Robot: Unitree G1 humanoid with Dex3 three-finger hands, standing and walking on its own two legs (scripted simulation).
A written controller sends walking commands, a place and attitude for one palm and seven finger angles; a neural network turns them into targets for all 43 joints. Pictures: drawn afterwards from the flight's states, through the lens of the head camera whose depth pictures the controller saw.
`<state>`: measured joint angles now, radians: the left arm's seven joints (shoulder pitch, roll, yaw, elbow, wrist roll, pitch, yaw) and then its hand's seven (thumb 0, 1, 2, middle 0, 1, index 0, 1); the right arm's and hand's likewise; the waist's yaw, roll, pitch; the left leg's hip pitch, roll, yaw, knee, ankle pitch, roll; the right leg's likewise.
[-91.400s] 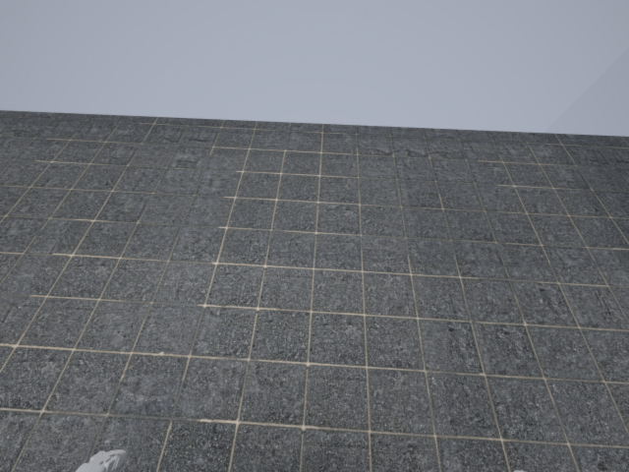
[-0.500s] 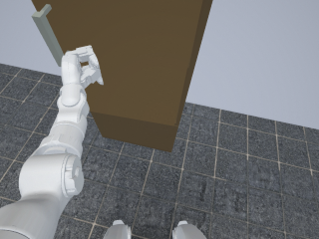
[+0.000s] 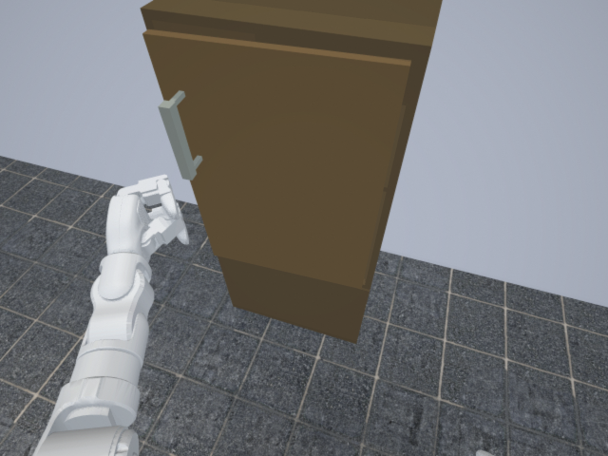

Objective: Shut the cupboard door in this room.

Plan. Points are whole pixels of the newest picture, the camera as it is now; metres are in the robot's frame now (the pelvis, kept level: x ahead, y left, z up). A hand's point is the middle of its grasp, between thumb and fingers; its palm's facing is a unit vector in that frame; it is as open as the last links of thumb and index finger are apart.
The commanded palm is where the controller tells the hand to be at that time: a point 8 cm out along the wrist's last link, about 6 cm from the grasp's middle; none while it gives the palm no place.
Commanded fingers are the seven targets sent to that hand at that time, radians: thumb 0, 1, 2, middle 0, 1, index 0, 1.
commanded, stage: draw the hand back to the body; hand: left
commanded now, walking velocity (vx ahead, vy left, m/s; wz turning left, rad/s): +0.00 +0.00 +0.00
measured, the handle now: (184, 137) +0.64 +0.23 +0.07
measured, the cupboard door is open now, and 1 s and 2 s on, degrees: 3 3 3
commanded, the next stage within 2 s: step back with the hand held close in 1.14 s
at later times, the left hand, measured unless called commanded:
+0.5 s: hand (64, 291) +0.26 +0.24 +0.16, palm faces +0.36 -0.89 -0.30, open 4.2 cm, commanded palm +0.21 +0.28 +0.18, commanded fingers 0.00 0.90 0.90 -0.53 -0.66 -0.53 -0.66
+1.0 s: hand out of the picture +0.20 +0.27 +0.18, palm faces +0.51 -0.76 -0.40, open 7.3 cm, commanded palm +0.15 +0.30 +0.21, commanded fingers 0.00 0.90 0.90 -0.20 -0.30 -0.20 -0.30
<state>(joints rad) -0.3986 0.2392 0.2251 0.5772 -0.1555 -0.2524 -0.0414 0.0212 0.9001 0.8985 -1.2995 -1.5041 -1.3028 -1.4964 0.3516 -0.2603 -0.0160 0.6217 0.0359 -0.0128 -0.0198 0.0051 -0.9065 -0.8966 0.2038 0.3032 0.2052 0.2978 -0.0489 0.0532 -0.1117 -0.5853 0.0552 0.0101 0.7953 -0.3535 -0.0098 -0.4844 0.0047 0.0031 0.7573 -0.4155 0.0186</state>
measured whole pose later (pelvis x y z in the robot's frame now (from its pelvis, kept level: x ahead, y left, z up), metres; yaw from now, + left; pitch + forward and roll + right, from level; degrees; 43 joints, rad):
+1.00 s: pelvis +0.02 -0.01 +0.03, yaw +2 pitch -3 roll +0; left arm 0.44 0.32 0.34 -0.32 -0.06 -0.07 0.11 0.02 0.89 0.90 -0.24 -0.34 -0.24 -0.33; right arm 0.19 -0.24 0.01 0.63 0.01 -0.09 -0.09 0.01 -0.90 -0.90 0.20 0.30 0.21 0.30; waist 0.08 0.07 -0.01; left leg -0.16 0.02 0.01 0.43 -0.22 -0.01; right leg -0.07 -0.03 -0.01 0.42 -0.31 0.02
